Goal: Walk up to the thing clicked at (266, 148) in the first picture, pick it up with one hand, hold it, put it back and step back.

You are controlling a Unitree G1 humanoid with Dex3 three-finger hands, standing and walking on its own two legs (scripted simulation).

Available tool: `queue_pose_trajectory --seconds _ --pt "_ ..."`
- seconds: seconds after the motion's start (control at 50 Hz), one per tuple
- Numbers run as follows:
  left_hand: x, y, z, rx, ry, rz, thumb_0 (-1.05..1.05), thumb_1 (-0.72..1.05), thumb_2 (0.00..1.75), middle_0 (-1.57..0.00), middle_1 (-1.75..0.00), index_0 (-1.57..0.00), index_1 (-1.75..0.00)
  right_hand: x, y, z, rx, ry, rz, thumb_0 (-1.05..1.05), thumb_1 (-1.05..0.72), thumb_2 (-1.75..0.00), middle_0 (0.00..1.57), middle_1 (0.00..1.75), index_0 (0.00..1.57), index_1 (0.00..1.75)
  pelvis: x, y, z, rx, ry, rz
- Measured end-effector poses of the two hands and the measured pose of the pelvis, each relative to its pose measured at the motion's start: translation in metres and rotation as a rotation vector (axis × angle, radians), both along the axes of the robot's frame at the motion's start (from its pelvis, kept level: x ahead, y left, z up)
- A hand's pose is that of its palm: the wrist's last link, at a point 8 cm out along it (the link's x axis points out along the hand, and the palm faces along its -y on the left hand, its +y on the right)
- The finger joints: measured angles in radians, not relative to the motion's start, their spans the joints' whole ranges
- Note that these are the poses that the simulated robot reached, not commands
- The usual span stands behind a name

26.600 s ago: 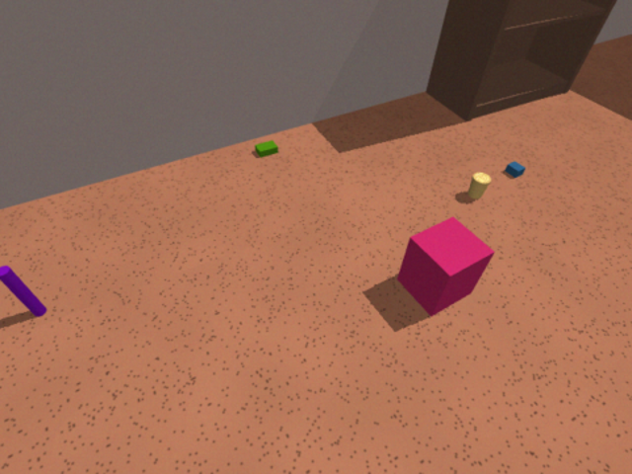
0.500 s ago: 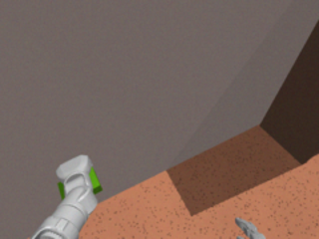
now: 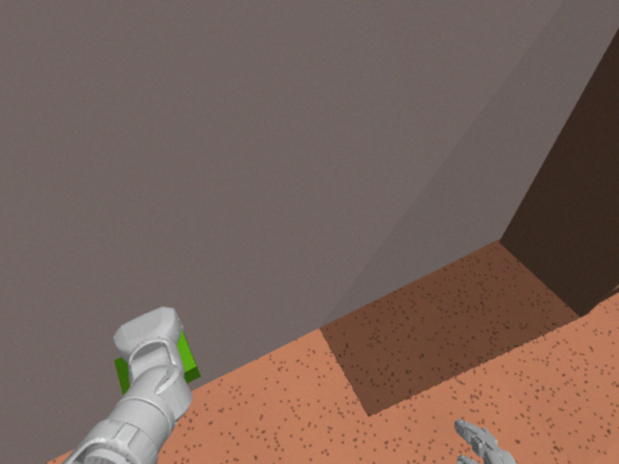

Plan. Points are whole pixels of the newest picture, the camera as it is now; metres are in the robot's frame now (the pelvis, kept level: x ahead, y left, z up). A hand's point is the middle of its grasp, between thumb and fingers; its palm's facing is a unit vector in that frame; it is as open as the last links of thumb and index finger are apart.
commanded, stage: crouch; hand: left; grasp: from above
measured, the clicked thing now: (158, 368) +0.30 +0.24 -0.10
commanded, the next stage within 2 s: lower in 1.80 s
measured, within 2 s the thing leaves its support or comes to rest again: neither
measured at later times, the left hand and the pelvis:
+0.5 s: hand (199, 384) +0.35 +0.23 -0.30, palm faces -0.33 -0.18 -0.93, open 9.6 cm; pelvis -0.06 +0.01 -0.17, yaw -2 degrees
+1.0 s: hand (220, 402) +0.38 +0.23 -0.50, palm faces -0.37 -0.21 -0.90, open 9.6 cm; pelvis -0.07 +0.01 -0.33, yaw -4 degrees
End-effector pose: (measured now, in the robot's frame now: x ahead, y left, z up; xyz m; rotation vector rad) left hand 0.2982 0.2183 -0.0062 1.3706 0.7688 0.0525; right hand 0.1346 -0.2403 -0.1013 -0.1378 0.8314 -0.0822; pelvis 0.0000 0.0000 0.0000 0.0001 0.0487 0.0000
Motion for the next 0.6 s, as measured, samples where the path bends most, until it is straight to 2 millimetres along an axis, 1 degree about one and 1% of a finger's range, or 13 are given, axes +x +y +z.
queue_pose_trajectory --seconds 0.08,0.14,0.2,0.24,0.32,0.4,0.5,0.6 --pt "-0.004 0.000 -0.023 0.007 0.043 -0.027 0.00 0.14 0.33 -0.71 -0.43 -0.72 -0.41 -0.011 -0.003 -0.002 -0.017 0.028 -0.003 0.01 -0.87 -0.89 0.20 0.30 0.20 0.30 -0.005 -0.001 -0.003 0.000 0.020 0.003" --pt "-0.006 0.002 -0.044 0.011 0.066 -0.038 0.00 0.14 0.32 -0.70 -0.43 -0.72 -0.41 -0.025 -0.008 -0.009 -0.038 0.074 -0.011 0.01 -0.87 -0.89 0.20 0.30 0.20 0.30 -0.010 -0.001 -0.009 -0.002 0.056 0.003" --pt "-0.004 0.005 -0.069 0.023 0.071 -0.045 0.00 0.15 0.31 -0.70 -0.43 -0.72 -0.41 -0.045 -0.016 -0.022 -0.066 0.133 -0.021 0.01 -0.87 -0.89 0.20 0.30 0.20 0.30 -0.016 -0.001 -0.021 -0.004 0.114 -0.001" --pt "0.001 0.007 -0.089 0.033 0.060 -0.053 0.00 0.15 0.30 -0.70 -0.43 -0.72 -0.40 -0.060 -0.021 -0.036 -0.088 0.175 -0.029 0.01 -0.87 -0.89 0.20 0.30 0.20 0.30 -0.021 -0.001 -0.035 -0.006 0.165 -0.003" --pt "0.016 0.010 -0.132 0.045 0.002 -0.060 0.00 0.15 0.29 -0.71 -0.42 -0.73 -0.40 -0.090 -0.032 -0.074 -0.127 0.254 -0.056 0.00 -0.87 -0.89 0.20 0.30 0.20 0.30 -0.032 0.001 -0.074 -0.011 0.271 -0.010" --pt "0.033 0.010 -0.178 0.064 -0.041 -0.058 0.00 0.14 0.30 -0.72 -0.41 -0.74 -0.39 -0.118 -0.035 -0.119 -0.142 0.324 -0.087 0.01 -0.87 -0.89 0.20 0.30 0.20 0.30 -0.044 0.004 -0.118 -0.021 0.367 -0.016" --pt "0.052 0.010 -0.232 0.065 -0.066 0.002 0.00 0.12 0.34 -0.73 -0.40 -0.75 -0.39 -0.148 -0.026 -0.178 -0.118 0.395 -0.102 0.01 -0.87 -0.89 0.20 0.30 0.20 0.30 -0.057 0.007 -0.169 -0.029 0.468 -0.026" --pt "0.060 0.008 -0.281 0.024 -0.054 0.042 0.00 0.10 0.36 -0.75 -0.40 -0.76 -0.38 -0.167 -0.008 -0.227 -0.069 0.452 -0.100 0.01 -0.87 -0.89 0.20 0.30 0.20 0.30 -0.068 0.009 -0.207 -0.035 0.529 -0.034"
